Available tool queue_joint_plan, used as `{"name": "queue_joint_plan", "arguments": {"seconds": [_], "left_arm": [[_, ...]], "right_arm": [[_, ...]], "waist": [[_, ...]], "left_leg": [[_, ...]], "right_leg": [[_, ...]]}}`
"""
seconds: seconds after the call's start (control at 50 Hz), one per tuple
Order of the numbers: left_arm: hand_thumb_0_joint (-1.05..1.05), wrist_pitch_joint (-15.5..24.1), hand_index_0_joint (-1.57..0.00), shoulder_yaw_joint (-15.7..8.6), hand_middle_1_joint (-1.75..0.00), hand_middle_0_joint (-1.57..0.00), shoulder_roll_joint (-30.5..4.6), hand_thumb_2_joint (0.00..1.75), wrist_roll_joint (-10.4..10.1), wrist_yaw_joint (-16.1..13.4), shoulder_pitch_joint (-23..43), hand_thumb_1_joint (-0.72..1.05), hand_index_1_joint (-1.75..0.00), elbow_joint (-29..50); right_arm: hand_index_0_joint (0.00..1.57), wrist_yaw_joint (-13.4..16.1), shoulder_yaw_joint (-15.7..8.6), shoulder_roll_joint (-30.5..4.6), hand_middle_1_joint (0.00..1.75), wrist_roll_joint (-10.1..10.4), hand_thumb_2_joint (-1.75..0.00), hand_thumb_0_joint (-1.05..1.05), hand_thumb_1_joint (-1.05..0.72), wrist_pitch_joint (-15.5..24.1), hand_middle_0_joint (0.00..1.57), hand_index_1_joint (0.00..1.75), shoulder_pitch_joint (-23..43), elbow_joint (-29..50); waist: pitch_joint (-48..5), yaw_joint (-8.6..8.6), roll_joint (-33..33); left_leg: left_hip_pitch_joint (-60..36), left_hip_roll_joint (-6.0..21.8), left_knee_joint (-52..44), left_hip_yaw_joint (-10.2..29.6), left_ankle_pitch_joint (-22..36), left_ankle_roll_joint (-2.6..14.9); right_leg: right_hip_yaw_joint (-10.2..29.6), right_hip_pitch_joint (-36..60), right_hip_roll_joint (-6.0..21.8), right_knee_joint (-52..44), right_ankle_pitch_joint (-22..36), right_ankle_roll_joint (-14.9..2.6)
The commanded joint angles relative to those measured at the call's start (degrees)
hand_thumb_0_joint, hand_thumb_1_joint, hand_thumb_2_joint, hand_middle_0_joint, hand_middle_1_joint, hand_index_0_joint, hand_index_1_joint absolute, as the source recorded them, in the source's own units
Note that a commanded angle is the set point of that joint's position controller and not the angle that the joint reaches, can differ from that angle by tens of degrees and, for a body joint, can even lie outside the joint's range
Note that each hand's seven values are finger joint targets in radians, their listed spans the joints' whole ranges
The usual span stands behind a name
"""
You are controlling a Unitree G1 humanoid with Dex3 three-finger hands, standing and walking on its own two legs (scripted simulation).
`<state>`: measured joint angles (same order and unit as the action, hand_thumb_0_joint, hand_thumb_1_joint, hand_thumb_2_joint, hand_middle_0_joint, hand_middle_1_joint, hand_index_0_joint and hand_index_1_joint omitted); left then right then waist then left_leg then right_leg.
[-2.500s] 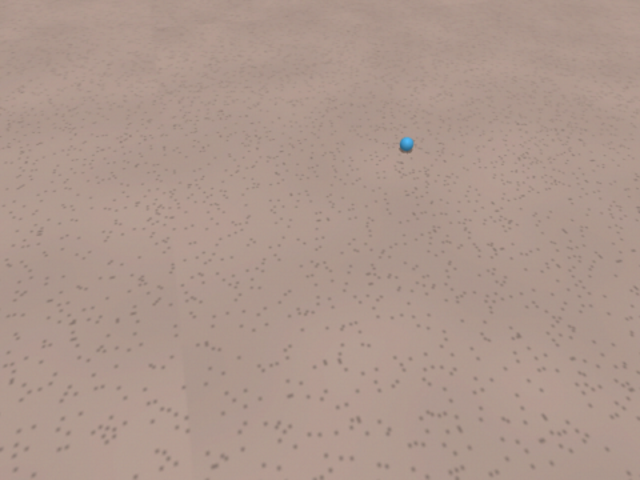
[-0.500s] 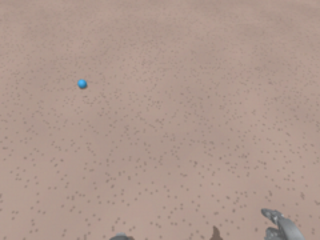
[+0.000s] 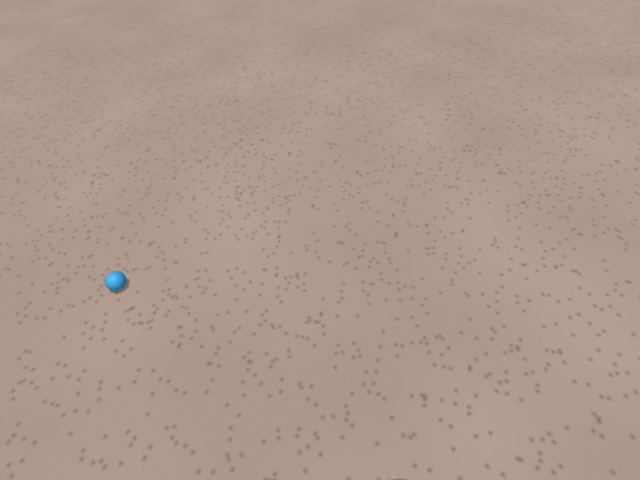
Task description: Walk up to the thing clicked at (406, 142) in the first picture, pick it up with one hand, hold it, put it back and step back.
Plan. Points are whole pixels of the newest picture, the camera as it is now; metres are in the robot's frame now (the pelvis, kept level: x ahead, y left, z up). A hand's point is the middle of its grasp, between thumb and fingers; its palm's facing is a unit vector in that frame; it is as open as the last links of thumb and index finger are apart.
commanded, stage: walk up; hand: left
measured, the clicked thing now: (115, 280) +1.02 +0.75 -0.70
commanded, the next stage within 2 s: none
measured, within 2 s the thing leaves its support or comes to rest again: neither
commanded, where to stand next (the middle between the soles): +0.61 +0.93 m, yaw -55 degrees
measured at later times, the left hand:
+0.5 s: hand out of the picture +0.37 +0.53 -0.11, palm faces -0.30 -0.77 -0.56, open 7.4 cm
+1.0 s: hand out of the picture +0.53 +0.70 -0.10, palm faces -0.38 -0.65 -0.66, open 7.4 cm
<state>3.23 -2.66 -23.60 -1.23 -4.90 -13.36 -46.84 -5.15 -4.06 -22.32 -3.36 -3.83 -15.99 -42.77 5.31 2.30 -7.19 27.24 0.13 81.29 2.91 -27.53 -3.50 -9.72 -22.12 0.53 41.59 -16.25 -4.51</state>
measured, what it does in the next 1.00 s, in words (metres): steps to the left, turning right: left foot, then right foot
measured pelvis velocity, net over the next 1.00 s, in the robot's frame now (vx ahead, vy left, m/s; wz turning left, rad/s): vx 0.33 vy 0.43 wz -0.48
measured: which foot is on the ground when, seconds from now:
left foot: up 0.00-0.24, down 0.26-0.64, up 0.66-1.00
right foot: down 0.00-0.28, up 0.30-0.60, down 0.62-1.00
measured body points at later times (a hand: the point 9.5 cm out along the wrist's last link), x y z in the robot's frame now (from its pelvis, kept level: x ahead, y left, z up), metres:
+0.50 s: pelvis +0.20 +0.24 +0.01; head +0.24 +0.22 +0.46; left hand +0.38 +0.57 -0.07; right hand +0.16 -0.09 -0.10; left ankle +0.24 +0.32 -0.71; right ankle +0.22 +0.13 -0.64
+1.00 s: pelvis +0.33 +0.43 -0.02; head +0.34 +0.37 +0.43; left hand +0.55 +0.73 -0.06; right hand +0.30 +0.06 -0.13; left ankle +0.44 +0.59 -0.68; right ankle +0.29 +0.20 -0.70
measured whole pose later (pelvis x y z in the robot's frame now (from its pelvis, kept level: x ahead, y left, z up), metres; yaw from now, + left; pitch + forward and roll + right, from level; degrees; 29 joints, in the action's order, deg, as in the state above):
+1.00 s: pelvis +0.33 +0.43 -0.02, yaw -28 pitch +0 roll -1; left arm 3.8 -4.7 -26.8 3.5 -5.2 -20.2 -44.8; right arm -6.0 -7.8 -29.6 -4.2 -6.6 -10.0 -38.0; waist 4.5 -0.3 -8.8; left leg 31.4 7.6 60.8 5.3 -26.5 0.4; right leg 6.4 -30.5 6.6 47.6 -18.9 0.7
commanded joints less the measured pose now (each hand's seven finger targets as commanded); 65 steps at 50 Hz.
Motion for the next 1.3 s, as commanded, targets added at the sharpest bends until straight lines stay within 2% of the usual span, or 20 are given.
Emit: {"name": "queue_joint_plan", "arguments": {"seconds": [0.0,0.16,0.22,0.24,0.26,0.3,0.36,0.52,0.6,0.62,0.66,0.68,0.8,0.94,1.0,1.02,1.04,1.08,1.14,1.28], "left_arm": [[0.00,3.74,-0.20,-5.90,-0.30,-0.20,-19.83,0.90,1.52,-2.04,1.65,0.90,-0.30,3.69],[0.00,4.42,-0.20,-6.83,-0.30,-0.20,-23.20,0.90,3.29,-1.09,-2.51,0.90,-0.30,1.29],[0.00,3.12,-0.20,-6.15,-0.30,-0.20,-22.10,0.90,3.42,-1.41,2.37,0.90,-0.30,2.17],[0.00,2.60,-0.20,-4.85,-0.30,-0.20,-17.72,0.90,3.95,-1.63,2.55,0.90,-0.30,2.56],[0.00,2.19,-0.20,-2.56,-0.30,-0.20,-10.10,0.90,3.72,-1.83,-2.01,0.90,-0.30,2.87],[0.00,1.42,-0.20,-2.89,-0.30,-0.20,-13.27,0.90,2.51,-2.98,-7.64,0.90,-0.30,1.10],[0.00,0.79,-0.20,-4.85,-0.30,-0.20,-17.82,0.90,0.34,-1.71,-7.76,0.90,-0.30,-4.00],[0.00,0.33,-0.20,-3.34,-0.30,-0.20,-12.69,0.90,0.64,-1.35,-8.36,0.90,-0.30,-3.36],[0.00,0.65,-0.20,-7.19,-0.30,-0.20,-18.26,0.90,1.71,-3.39,-25.98,0.90,-0.30,-6.67],[0.00,0.58,-0.20,-8.35,-0.30,-0.20,-22.45,0.90,2.25,-4.15,-25.44,0.90,-0.30,-4.62],[0.00,0.46,-0.20,-7.77,-0.30,-0.20,-22.57,0.90,1.24,-4.71,-11.92,0.90,-0.30,1.60],[0.00,0.90,-0.20,-7.29,-0.30,-0.20,-21.16,0.90,0.68,-4.96,-8.45,0.90,-0.30,2.91],[0.00,1.59,-0.20,-7.68,-0.30,-0.20,-20.65,0.90,3.52,-2.84,-3.27,0.90,-0.30,5.02],[0.00,1.66,-0.20,-9.27,-0.30,-0.20,-24.68,0.90,4.64,-2.09,-7.66,0.90,-0.30,5.15],[0.00,1.29,-0.20,-7.92,-0.30,-0.20,-22.69,0.90,4.02,-2.22,-2.24,0.90,-0.30,6.53],[0.00,0.93,-0.20,-6.14,-0.30,-0.20,-17.02,0.90,3.54,-2.69,-2.44,0.90,-0.30,6.59],[0.00,0.65,-0.20,-3.87,-0.30,-0.20,-9.72,0.90,2.91,-3.30,-3.86,0.90,-0.30,6.86],[0.00,0.82,-0.20,-3.74,-0.30,-0.20,-15.66,0.90,2.74,-5.26,-2.13,0.90,-0.30,5.72],[0.00,0.52,-0.20,-5.43,-0.30,-0.20,-17.70,0.90,0.20,-3.63,-7.80,0.90,-0.30,0.26],[0.00,-0.10,-0.20,-4.51,-0.30,-0.20,-13.49,0.90,0.06,-2.75,-12.39,0.90,-0.30,2.04]], "right_arm": [[0.20,-1.08,-5.00,-15.97,0.30,0.02,-0.90,0.00,-0.90,2.33,0.20,0.30,3.42,8.93],[0.20,-3.38,-5.36,-14.12,0.30,0.45,-0.90,0.00,-0.90,0.99,0.20,0.30,5.91,8.11],[0.20,-2.35,-6.96,-15.12,0.30,0.24,-0.90,0.00,-0.90,1.34,0.20,0.30,-2.19,5.68],[0.20,-1.64,-8.18,-17.13,0.30,-0.21,-0.90,0.00,-0.90,1.74,0.20,0.30,-9.96,2.89],[0.20,-0.45,-8.88,-21.25,0.30,-0.55,-0.90,0.00,-0.90,2.53,0.20,0.30,-11.77,2.77],[0.20,0.71,-9.33,-27.40,0.30,1.46,-0.90,0.00,-0.90,3.15,0.20,0.30,1.06,5.12],[0.20,1.64,-7.38,-18.43,0.30,0.14,-0.90,0.00,-0.90,3.43,0.20,0.30,7.43,6.27],[0.20,2.21,-5.16,-12.74,0.30,-1.51,-0.90,0.00,-0.90,2.89,0.20,0.30,2.10,6.79],[0.20,1.78,-3.89,-10.35,0.30,-0.20,-0.90,0.00,-0.90,1.97,0.20,0.30,9.71,11.43],[0.20,1.92,-3.27,-8.78,0.30,-0.09,-0.90,0.00,-0.90,1.64,0.20,0.30,5.43,11.81],[0.20,2.93,-6.01,-15.43,0.30,-0.69,-0.90,0.00,-0.90,-0.23,0.20,0.30,0.80,10.12],[0.20,3.08,-6.51,-16.77,0.30,-0.79,-0.90,0.00,-0.90,-0.51,0.20,0.30,2.36,9.62],[0.20,-0.15,-6.18,-14.34,0.30,-1.16,-0.90,0.00,-0.90,-1.57,0.20,0.30,0.15,7.02],[0.20,-0.82,-6.68,-14.56,0.30,-0.99,-0.90,0.00,-0.90,-1.37,0.20,0.30,6.39,9.98],[0.20,0.06,-8.03,-15.19,0.30,-1.27,-0.90,0.00,-0.90,-0.13,0.20,0.30,-5.38,7.00],[0.20,0.88,-8.91,-17.05,0.30,-2.41,-0.90,0.00,-0.90,0.65,0.20,0.30,-10.27,5.59],[0.20,1.75,-9.52,-22.24,0.30,-3.19,-0.90,0.00,-0.90,1.40,0.20,0.30,-9.10,6.77],[0.20,2.70,-9.84,-27.03,0.30,-0.84,-0.90,0.00,-0.90,1.62,0.20,0.30,0.52,9.09],[0.20,3.41,-7.21,-15.25,0.30,-1.72,-0.90,0.00,-0.90,1.70,0.20,0.30,4.64,11.09],[0.20,3.61,-6.01,-12.79,0.30,-1.83,-0.90,0.00,-0.90,0.68,0.20,0.30,2.45,13.41]], "waist": [[-0.52,2.87,4.97],[-5.18,1.09,18.12],[-8.42,8.25,15.20],[-10.66,12.70,4.88],[-9.96,11.88,-15.74],[-8.13,3.75,-18.06],[-4.64,1.25,-9.04],[-8.44,2.71,-2.98],[-12.54,-9.66,10.98],[-13.40,-7.86,20.33],[-9.56,-2.20,8.57],[-7.24,-1.55,4.41],[-2.04,1.41,12.79],[-4.06,-2.59,19.36],[-9.67,4.67,15.46],[-9.97,8.50,3.92],[-6.30,7.35,-16.26],[-5.71,3.93,-15.96],[-3.50,1.46,-3.65],[-7.62,1.17,-6.75]], "left_leg": [[9.13,9.08,-12.06,8.04,9.36,3.85],[-2.43,8.11,-30.74,-1.32,16.37,3.08],[-18.87,5.12,-37.83,-4.47,10.58,4.50],[-27.90,4.52,-42.46,-0.75,4.98,5.35],[-27.85,17.49,-56.24,17.23,-2.65,5.85],[-21.74,24.11,-68.39,34.80,-3.76,10.59],[-11.25,15.18,-62.48,10.07,-1.01,6.00],[-19.19,14.57,-52.51,-1.73,41.82,12.53],[9.80,7.36,-24.06,-9.05,27.55,5.01],[23.20,2.24,-13.04,-5.79,-4.85,1.40],[22.12,4.58,1.82,6.94,-5.87,-2.05],[21.61,6.54,4.33,8.80,-3.73,-1.34],[7.62,6.12,-6.98,2.66,8.37,2.89],[4.98,6.03,-21.99,-1.16,-1.40,4.27],[-10.85,3.87,-39.42,-2.25,1.32,5.84],[-18.19,3.45,-49.59,1.47,0.28,5.14],[-17.77,16.23,-56.45,20.29,11.47,5.09],[-10.09,23.98,-61.46,33.99,12.75,15.73],[-13.70,12.08,-47.99,8.45,37.03,9.72],[-17.31,13.19,-44.15,2.94,45.95,11.13]], "right_leg": [[25.68,-0.37,15.29,-24.24,-8.87,-6.42],[16.04,-5.54,9.84,-16.94,-4.08,-4.25],[13.65,-14.54,9.24,-3.18,1.88,-2.28],[9.88,-21.02,5.67,13.68,0.13,0.03],[5.59,-29.26,-2.30,30.61,-20.35,1.53],[11.51,-30.87,1.36,40.74,-16.45,-0.57],[13.17,-22.49,5.36,32.24,-4.54,0.65],[3.01,-9.94,2.67,7.31,-1.37,2.80],[12.66,28.57,5.86,-11.85,11.43,-2.69],[35.37,34.93,20.71,-14.43,12.26,-8.54],[49.57,19.76,30.73,-19.95,0.98,-17.69],[47.66,13.74,29.67,-20.96,-0.52,-17.58],[22.48,-7.75,11.79,-17.32,-13.21,-5.83],[26.64,-6.59,12.17,-12.38,-12.28,-7.57],[23.64,-12.02,10.91,1.84,0.45,-4.33],[16.36,-19.51,3.38,18.56,1.29,-0.40],[9.55,-34.06,-8.31,33.22,-23.03,2.51],[15.27,-30.35,-1.28,36.65,-19.08,0.67],[13.85,-25.38,-0.90,32.35,-10.41,2.22],[6.12,-9.80,0.96,9.49,-4.60,2.52]]}}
